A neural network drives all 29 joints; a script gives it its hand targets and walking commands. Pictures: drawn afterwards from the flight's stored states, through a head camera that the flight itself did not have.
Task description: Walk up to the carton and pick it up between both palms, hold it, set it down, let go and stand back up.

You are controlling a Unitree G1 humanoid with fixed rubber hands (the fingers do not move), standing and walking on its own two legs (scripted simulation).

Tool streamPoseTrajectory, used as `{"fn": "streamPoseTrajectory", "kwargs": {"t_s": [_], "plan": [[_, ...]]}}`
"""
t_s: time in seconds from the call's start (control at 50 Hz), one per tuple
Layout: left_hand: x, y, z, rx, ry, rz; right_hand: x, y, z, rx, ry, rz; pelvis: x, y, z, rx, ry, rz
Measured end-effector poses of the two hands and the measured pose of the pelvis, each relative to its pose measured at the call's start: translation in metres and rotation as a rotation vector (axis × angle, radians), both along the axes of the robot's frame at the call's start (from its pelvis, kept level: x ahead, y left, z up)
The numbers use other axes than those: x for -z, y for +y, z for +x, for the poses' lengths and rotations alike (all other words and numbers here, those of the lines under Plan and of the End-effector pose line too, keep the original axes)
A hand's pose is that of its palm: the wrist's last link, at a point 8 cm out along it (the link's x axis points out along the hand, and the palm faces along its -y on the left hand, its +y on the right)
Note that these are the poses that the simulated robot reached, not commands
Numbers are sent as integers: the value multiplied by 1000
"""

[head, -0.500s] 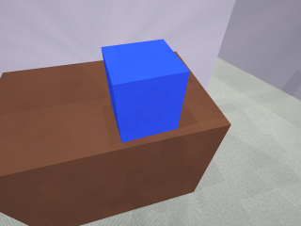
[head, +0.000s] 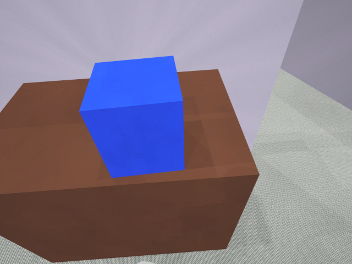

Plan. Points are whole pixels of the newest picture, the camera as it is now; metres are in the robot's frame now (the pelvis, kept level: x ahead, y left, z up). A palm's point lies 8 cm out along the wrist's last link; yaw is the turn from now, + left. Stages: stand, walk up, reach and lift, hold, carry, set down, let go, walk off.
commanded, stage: walk up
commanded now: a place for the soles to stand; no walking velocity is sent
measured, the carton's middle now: (141, 118) +0.48 +0.12 +0.08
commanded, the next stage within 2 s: none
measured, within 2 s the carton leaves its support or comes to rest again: neither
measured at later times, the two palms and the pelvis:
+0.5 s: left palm out of the picture +0.01 +0.26 -0.11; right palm (263, 243) +0.24 -0.20 -0.12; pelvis +0.05 +0.00 -0.01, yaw +9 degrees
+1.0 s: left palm out of the picture +0.06 +0.29 -0.08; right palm out of the picture +0.16 -0.21 -0.13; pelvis +0.03 +0.02 +0.01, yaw +9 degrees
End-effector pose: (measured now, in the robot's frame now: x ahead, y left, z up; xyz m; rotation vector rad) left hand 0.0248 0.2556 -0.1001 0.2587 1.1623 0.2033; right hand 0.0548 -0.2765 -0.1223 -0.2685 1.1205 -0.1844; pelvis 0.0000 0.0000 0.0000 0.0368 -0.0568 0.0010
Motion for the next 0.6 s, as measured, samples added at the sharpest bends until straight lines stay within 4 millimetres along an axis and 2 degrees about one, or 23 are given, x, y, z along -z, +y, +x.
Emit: {"fn": "streamPoseTrajectory", "kwargs": {"t_s": [0.04,0.1,0.2,0.3,0.4,0.5,0.54,0.6], "plan": [[-9,-9,-8,-21,29,12,-6,-2,27,-37,-34,28,-8,-8,7,-11,5,0],[-19,-19,-14,-44,52,29,-9,-4,55,-82,-39,53,-14,-18,16,-23,15,3],[-26,-29,-17,-77,70,50,0,-1,80,-122,18,76,-15,-26,29,-54,26,-1],[-23,-30,-18,-113,78,52,7,16,103,-159,55,100,-11,-25,40,-86,28,-12],[-10,-19,-21,-155,87,33,5,45,140,-218,20,112,-5,-16,48,-118,21,-24],[13,5,-19,-181,96,0,-3,76,180,-271,-73,103,6,2,55,-148,15,-27],[19,15,-12,-184,87,-14,-8,83,188,-274,-114,93,8,11,54,-152,4,-21],[15,27,7,-184,45,-19,-17,86,188,-226,-143,85,4,20,55,-172,-6,-54]]}}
